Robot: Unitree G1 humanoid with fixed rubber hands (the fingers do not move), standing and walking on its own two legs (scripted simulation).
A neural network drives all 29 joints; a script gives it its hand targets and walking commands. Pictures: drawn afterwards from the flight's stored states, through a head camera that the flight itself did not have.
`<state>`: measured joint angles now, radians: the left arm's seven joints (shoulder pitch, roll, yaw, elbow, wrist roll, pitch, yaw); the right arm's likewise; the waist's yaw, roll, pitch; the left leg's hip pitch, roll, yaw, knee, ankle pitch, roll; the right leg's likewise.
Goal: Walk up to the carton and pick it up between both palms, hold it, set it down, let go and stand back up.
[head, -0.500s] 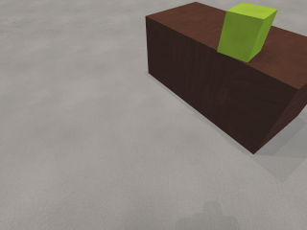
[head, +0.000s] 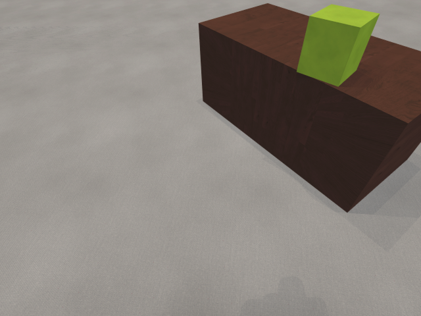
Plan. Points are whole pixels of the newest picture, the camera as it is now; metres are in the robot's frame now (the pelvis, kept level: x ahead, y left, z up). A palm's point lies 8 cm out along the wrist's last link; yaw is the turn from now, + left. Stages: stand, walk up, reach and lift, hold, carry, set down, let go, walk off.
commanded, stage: stand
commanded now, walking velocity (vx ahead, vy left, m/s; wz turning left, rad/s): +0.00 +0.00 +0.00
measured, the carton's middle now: (334, 45) +1.20 -0.56 -0.02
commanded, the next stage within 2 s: walk up in 1.68 s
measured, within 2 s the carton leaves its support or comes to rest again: neither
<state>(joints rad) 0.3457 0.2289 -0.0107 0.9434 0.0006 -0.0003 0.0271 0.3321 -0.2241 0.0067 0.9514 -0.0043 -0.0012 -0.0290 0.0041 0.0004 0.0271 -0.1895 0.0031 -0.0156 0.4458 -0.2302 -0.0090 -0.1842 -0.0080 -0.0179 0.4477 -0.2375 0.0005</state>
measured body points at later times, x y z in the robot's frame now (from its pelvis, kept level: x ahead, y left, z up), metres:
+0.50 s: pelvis +0.00 +0.00 +0.00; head +0.01 +0.00 +0.45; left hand +0.01 +0.24 -0.15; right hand +0.01 -0.25 -0.15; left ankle +0.01 +0.12 -0.74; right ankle +0.00 -0.12 -0.74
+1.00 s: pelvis +0.01 +0.00 +0.00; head +0.01 +0.00 +0.45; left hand +0.01 +0.24 -0.15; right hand +0.01 -0.24 -0.15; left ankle +0.01 +0.12 -0.74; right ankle +0.00 -0.12 -0.74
